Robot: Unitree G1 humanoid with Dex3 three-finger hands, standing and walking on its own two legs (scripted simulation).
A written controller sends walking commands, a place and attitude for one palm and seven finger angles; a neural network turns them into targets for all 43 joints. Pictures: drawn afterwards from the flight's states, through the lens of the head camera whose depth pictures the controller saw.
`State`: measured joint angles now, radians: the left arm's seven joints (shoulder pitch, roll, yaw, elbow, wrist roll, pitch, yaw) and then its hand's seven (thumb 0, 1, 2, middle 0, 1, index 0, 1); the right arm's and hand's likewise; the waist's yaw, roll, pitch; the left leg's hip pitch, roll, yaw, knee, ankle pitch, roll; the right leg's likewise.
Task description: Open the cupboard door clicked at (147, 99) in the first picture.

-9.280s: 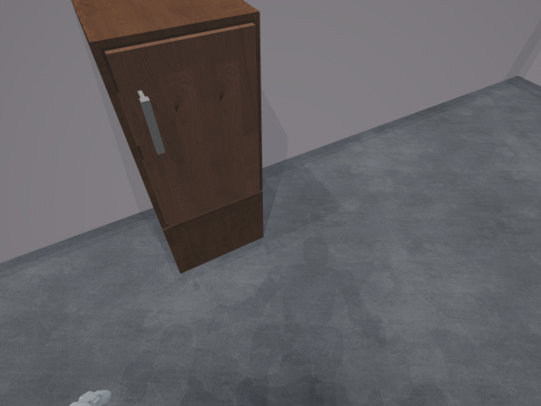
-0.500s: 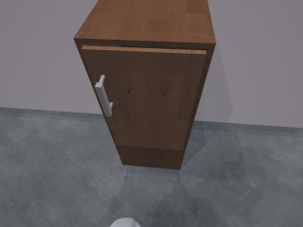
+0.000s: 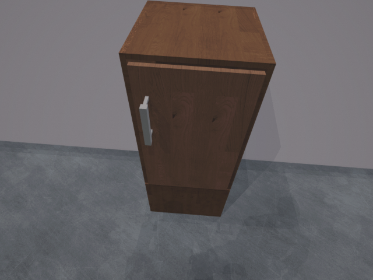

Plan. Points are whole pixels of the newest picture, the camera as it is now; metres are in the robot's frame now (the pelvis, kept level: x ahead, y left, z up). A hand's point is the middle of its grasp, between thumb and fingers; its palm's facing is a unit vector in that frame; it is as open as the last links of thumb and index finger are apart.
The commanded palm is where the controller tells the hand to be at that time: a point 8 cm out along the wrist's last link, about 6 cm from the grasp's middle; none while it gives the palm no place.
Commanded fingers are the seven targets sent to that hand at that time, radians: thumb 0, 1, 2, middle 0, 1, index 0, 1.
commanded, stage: come to a stop and stand still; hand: left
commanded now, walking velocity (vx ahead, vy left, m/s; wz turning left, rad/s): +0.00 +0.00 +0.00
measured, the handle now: (147, 121) +0.54 +0.16 +0.00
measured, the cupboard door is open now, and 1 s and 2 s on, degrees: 0 0 0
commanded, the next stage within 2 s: look again from close up in 0.24 s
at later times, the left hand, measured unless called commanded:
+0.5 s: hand out of the picture -0.04 +0.16 -0.18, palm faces +0.04 -0.98 -0.18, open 7.4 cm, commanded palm none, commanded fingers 0.00 0.90 0.90 -0.20 -0.30 -0.20 -0.30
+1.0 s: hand out of the picture +0.02 +0.16 -0.17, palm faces +0.06 -0.98 -0.19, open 7.3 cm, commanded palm +0.10 +0.20 -0.07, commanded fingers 0.00 0.83 0.87 -0.20 -0.34 -0.20 -0.34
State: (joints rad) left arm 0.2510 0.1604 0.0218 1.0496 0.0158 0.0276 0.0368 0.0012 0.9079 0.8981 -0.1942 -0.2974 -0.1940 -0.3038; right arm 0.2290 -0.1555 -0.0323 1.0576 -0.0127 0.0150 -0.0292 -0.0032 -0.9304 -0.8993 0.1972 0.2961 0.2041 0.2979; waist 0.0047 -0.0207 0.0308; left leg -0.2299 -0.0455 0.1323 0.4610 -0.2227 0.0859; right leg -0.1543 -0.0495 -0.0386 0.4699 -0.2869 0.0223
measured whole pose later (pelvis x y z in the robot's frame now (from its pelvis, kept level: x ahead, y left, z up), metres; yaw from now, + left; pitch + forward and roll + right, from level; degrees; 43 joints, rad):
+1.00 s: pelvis +0.01 -0.01 +0.00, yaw +1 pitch +0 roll +0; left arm 0.35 0.15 -0.01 0.93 -0.02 0.06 0.05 0.01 0.92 0.90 -0.20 -0.30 -0.20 -0.30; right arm 0.29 -0.17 0.01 1.04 0.00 -0.02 -0.02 0.01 -0.92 -0.90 0.20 0.30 0.20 0.30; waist -0.01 -0.01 0.02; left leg -0.24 -0.02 0.11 0.48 -0.24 0.06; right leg -0.15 -0.02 -0.06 0.47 -0.31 0.00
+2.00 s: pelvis -0.03 -0.03 -0.07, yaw +2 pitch +14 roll -3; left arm 0.25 0.32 0.31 0.24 -0.35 -0.42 -0.46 0.00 -0.11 0.46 -0.27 -0.95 -0.27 -0.96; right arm 0.29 -0.29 -0.02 0.61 0.04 -0.22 -0.07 0.01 -0.90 -0.90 0.20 0.30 0.20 0.30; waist -0.02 0.03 -0.12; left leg -0.90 0.04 0.04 1.08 -0.43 0.05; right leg -0.78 0.01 -0.10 1.05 -0.52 -0.03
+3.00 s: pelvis -0.02 -0.02 -0.05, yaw +2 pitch +12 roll -3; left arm -0.01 0.44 0.43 0.44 -0.36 -0.30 -0.53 -0.02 -0.50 0.30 -0.30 -1.20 -0.30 -1.20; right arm 0.30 -0.28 0.03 0.55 0.03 -0.16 -0.06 0.01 -0.90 -0.90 0.20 0.30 0.21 0.30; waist -0.03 0.02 -0.10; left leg -0.76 0.03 0.04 0.95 -0.40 0.06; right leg -0.63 0.02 -0.09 0.89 -0.46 -0.02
